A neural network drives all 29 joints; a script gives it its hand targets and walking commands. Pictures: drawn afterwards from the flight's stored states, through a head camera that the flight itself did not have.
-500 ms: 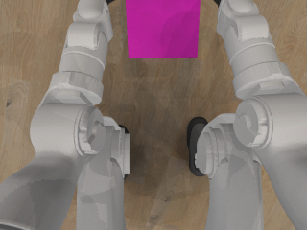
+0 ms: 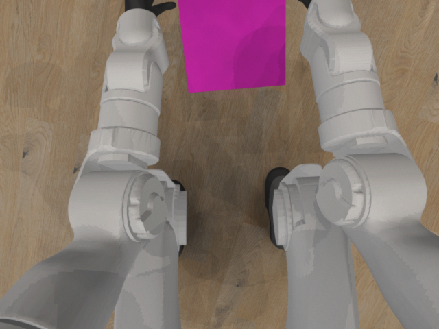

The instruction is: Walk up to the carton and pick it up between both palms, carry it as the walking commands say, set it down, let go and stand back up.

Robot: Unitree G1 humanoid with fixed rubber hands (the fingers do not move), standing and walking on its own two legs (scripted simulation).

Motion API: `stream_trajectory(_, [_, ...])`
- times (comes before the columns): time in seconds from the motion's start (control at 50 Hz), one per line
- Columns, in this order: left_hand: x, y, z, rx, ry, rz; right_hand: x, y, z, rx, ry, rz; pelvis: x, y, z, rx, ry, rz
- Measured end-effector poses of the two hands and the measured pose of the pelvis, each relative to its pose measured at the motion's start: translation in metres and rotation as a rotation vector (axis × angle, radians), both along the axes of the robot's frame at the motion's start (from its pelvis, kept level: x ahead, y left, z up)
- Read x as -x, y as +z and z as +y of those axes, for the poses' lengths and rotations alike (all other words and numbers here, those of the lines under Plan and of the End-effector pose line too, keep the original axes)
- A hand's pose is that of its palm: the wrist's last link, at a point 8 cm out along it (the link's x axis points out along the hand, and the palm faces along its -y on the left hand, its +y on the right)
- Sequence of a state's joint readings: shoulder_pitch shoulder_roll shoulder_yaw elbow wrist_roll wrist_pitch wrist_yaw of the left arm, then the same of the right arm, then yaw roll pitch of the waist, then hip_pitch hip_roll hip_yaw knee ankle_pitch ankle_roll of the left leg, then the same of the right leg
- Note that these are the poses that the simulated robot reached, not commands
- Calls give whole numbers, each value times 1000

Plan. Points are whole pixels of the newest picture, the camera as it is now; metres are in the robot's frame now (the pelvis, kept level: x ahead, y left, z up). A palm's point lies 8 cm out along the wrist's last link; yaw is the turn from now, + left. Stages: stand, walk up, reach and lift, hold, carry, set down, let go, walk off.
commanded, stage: reach and lift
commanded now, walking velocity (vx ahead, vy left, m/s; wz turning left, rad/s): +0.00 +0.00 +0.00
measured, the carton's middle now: (230, 18) +0.55 -0.03 -0.23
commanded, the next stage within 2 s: none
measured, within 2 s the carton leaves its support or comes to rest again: neither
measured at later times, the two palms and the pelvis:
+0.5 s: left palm (124, 0) +0.53 +0.09 -0.06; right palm out of the picture +0.52 -0.14 -0.06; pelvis +0.00 +0.00 +0.04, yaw +0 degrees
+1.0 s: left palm out of the picture +0.50 +0.09 +0.01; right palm out of the picture +0.50 -0.14 +0.01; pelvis +0.00 +0.00 +0.08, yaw +0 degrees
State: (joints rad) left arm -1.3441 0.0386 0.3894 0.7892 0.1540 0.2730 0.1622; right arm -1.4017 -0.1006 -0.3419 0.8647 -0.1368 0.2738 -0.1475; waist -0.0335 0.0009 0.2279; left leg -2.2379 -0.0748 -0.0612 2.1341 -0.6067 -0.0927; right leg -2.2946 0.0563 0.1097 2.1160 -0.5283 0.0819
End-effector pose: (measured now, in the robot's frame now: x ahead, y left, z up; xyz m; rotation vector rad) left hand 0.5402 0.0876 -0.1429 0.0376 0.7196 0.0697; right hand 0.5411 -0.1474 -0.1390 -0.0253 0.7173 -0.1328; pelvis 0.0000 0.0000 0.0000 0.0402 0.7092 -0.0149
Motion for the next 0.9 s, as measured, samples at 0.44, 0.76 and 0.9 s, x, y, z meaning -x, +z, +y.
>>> stream_trajectory(0.44, [13,72,-1,-12,38,-23,22,68,6,20,-52,-26,2,35,5,4,2,34])
stream_trajectory(0.76, [27,115,-1,-17,63,-27,34,111,9,26,-85,-29,3,60,3,-2,-5,28])
stream_trajectory(0.9, [32,137,-2,-43,91,-28,40,132,12,31,-98,-29,1,71,2,-4,-7,22])
